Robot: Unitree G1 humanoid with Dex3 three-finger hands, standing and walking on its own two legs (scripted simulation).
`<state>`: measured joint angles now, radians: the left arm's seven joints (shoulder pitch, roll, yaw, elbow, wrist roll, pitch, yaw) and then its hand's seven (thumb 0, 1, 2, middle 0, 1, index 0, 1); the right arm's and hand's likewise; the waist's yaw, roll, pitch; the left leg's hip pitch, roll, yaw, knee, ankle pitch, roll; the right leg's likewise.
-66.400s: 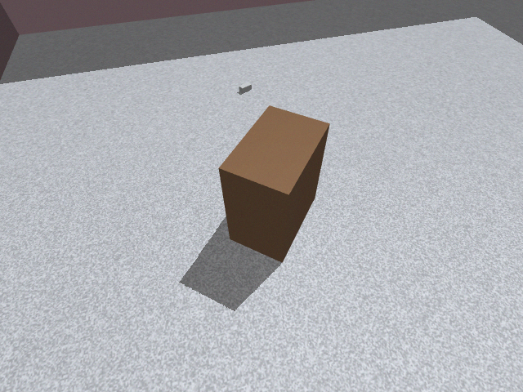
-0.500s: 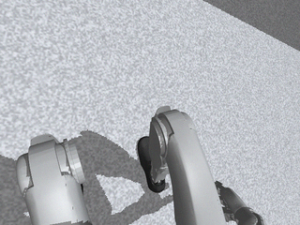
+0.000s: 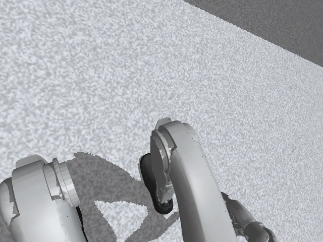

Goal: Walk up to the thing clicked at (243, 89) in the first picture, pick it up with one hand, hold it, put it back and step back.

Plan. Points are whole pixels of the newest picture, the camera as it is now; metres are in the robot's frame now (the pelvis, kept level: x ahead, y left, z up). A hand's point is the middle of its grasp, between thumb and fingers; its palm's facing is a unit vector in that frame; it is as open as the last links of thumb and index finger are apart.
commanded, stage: rest palm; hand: left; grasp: from above
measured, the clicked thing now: out of the picture +0.47 +0.40 -0.28
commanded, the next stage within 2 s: none
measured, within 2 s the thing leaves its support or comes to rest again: neither
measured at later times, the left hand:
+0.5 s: hand out of the picture +0.44 +0.39 -0.23, palm faces -0.47 -0.15 -0.87, open 13.1 cm
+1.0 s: hand out of the picture +0.44 +0.39 -0.22, palm faces -0.45 -0.12 -0.89, open 13.2 cm
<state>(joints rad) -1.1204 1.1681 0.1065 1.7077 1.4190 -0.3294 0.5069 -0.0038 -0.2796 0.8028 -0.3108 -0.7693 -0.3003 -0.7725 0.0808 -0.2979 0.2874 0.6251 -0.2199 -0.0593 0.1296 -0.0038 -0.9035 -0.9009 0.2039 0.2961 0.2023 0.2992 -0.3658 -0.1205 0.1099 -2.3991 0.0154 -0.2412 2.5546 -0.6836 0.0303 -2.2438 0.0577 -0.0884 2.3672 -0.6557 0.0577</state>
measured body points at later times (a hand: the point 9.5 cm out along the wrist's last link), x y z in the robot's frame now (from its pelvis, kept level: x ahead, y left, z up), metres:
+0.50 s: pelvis +0.00 +0.00 +0.01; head +0.29 +0.14 +0.32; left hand +0.46 +0.39 -0.18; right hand +0.08 -0.28 -0.04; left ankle +0.07 +0.12 -0.27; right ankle +0.12 -0.15 -0.26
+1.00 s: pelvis +0.00 +0.00 +0.00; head +0.27 +0.15 +0.33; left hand +0.46 +0.39 -0.17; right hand +0.08 -0.26 -0.05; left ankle +0.07 +0.12 -0.27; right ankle +0.12 -0.14 -0.26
